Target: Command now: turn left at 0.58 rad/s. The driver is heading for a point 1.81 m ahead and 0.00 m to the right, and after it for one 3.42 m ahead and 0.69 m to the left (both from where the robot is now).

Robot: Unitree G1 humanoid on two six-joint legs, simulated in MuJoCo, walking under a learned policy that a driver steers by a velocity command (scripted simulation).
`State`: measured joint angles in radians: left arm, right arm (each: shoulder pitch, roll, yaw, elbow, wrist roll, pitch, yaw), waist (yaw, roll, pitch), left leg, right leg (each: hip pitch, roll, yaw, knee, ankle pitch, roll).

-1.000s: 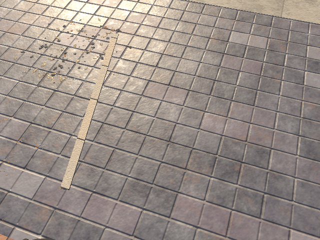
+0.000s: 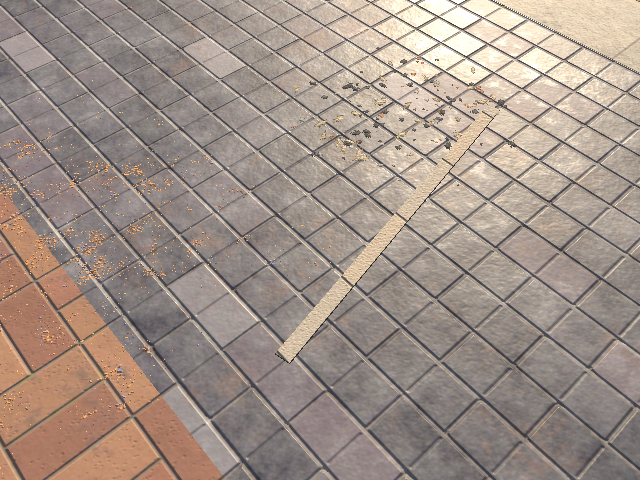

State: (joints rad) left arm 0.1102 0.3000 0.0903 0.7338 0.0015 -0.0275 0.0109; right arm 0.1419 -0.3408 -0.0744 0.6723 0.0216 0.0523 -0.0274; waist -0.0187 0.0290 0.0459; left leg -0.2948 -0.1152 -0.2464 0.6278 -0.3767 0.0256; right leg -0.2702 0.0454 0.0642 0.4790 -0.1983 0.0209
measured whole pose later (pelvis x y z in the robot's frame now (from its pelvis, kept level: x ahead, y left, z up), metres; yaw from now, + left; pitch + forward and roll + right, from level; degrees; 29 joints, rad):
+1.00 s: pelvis +0.15 +0.02 +0.00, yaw +13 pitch +2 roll +1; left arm 0.20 0.29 0.04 0.78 -0.01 -0.10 -0.03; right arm 0.35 -0.31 -0.05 0.75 0.03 -0.05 0.00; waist -0.02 0.03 0.00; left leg -0.34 0.00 -0.05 1.01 -0.42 0.03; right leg -0.30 0.01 -0.04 0.51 -0.25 -0.05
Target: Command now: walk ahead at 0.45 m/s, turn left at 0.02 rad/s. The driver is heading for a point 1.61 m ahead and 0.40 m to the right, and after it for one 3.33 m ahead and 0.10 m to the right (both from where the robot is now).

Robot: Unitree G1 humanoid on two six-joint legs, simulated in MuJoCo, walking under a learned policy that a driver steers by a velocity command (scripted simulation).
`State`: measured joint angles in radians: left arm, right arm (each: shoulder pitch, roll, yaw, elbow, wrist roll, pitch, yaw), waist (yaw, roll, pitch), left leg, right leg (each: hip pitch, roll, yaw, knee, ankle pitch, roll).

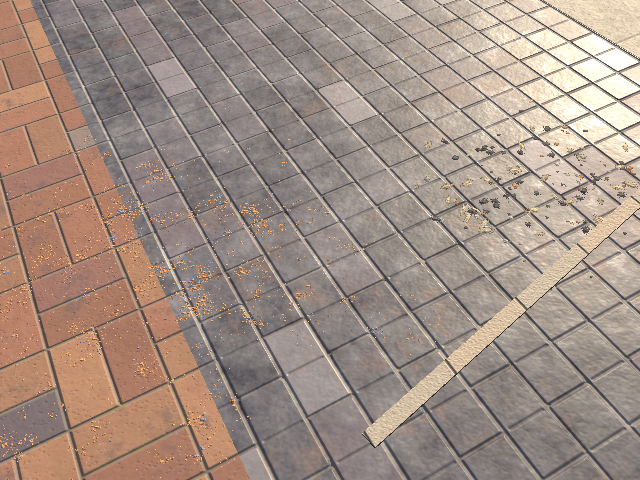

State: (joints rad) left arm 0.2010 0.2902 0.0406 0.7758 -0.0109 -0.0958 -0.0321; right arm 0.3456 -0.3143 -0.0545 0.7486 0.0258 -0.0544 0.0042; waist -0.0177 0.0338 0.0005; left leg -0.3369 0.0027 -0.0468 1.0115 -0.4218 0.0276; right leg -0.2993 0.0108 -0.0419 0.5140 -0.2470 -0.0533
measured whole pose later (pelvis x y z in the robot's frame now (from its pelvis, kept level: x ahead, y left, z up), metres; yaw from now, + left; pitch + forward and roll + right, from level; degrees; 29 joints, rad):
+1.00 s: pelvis +0.56 -0.03 -0.01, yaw +0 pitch +2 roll +1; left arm 0.09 0.28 0.03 0.71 0.00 -0.09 -0.04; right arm 0.36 -0.31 -0.05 0.85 0.02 -0.06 0.00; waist -0.05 0.01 0.04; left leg -0.18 0.00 -0.04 0.89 -0.48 0.01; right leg -0.46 0.00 -0.03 0.57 -0.14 -0.06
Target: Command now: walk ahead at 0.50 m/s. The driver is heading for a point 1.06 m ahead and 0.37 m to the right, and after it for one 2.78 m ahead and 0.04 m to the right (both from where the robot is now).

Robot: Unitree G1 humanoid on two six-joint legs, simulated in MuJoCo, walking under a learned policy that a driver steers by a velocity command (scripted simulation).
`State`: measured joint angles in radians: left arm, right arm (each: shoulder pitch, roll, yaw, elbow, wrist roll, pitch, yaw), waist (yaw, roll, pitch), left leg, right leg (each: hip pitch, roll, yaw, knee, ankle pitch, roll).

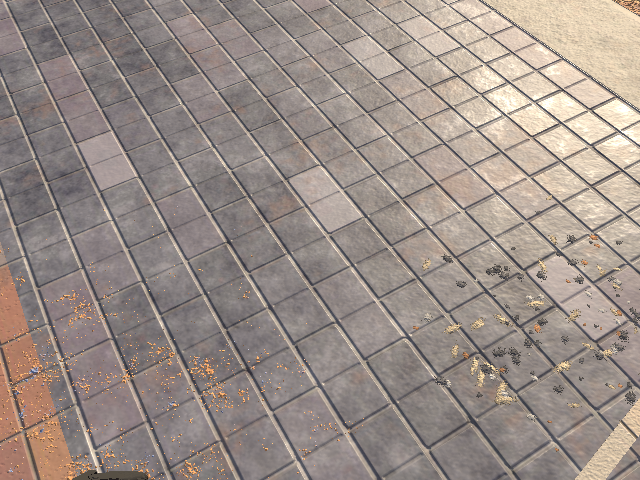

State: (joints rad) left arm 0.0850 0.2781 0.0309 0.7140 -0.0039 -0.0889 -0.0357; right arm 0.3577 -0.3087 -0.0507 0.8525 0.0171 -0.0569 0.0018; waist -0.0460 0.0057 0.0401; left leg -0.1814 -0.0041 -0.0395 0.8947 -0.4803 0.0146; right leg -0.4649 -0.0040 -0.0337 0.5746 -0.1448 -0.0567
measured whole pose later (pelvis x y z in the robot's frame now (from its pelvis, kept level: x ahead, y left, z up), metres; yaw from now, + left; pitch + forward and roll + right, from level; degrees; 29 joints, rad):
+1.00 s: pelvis +0.54 +0.00 +0.00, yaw -14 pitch +1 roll +2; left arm 0.09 0.26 0.05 0.70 -0.02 -0.03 -0.06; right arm 0.30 -0.29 -0.08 0.90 0.02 -0.04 -0.02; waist -0.06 -0.02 0.04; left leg 0.11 0.03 0.28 0.34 -0.44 -0.03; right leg -0.54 -0.04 -0.06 0.60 -0.11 -0.09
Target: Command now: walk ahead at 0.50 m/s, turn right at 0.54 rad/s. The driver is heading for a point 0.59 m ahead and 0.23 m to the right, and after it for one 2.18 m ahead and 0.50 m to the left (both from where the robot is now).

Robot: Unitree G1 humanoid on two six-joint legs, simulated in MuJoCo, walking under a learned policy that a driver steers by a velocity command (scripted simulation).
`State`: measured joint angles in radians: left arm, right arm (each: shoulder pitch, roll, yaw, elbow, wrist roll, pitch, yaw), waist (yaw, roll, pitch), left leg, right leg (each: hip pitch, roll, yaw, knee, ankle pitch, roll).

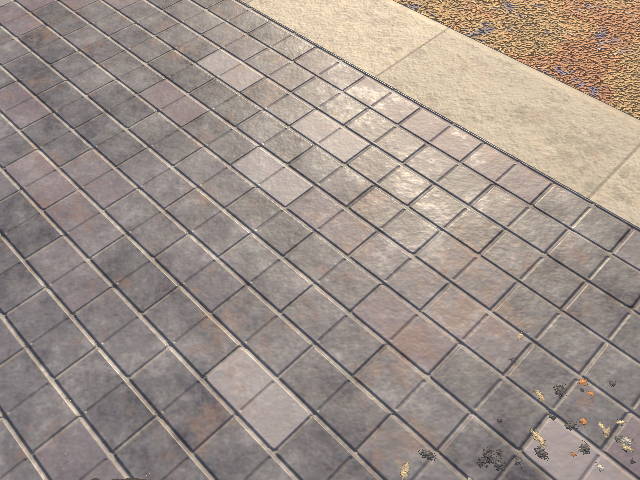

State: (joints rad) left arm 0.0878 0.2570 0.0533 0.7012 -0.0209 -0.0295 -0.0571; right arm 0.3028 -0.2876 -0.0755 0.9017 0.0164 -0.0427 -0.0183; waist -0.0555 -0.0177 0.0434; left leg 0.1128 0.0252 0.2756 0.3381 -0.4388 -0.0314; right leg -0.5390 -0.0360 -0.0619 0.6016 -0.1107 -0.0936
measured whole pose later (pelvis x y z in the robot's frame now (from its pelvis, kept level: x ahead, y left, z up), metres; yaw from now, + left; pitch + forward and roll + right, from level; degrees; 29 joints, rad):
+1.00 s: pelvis +0.51 -0.12 +0.00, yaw -30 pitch +2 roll +2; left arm 0.03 0.26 0.04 0.59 0.03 -0.05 -0.03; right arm 0.35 -0.30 -0.06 0.90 0.02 -0.06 0.01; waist -0.09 -0.03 0.05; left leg -0.04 0.04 0.11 0.55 -0.45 -0.04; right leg -0.47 -0.04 0.00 0.51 -0.03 -0.08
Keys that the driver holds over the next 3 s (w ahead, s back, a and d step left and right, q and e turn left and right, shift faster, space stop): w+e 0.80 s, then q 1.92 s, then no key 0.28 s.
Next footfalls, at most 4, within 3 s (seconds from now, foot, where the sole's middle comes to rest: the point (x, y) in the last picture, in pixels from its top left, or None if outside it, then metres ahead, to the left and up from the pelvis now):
0.02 right None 0.18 -0.09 -0.76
0.50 left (296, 466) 0.49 0.07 -0.76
0.98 right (465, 402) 0.60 -0.30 -0.76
1.40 left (348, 380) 0.66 -0.05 -0.76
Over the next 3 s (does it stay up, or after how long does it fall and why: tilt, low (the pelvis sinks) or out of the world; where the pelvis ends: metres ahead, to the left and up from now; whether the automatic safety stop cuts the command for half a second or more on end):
stays up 0.61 -0.14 0.02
